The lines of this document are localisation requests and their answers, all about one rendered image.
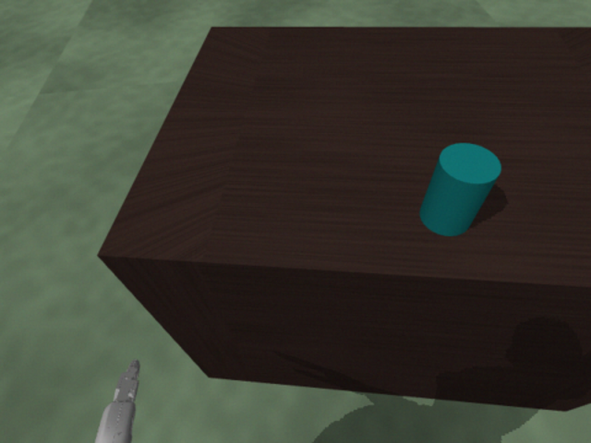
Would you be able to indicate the left robot hand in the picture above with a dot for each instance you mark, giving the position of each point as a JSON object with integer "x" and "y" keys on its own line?
{"x": 118, "y": 416}

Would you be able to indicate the can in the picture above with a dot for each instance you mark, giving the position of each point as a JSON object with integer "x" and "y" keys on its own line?
{"x": 462, "y": 179}

